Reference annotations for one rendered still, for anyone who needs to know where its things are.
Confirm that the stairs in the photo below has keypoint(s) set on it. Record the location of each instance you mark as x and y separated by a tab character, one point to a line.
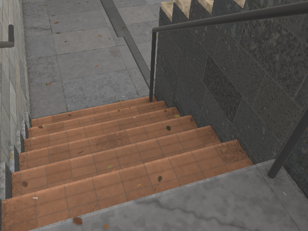
87	160

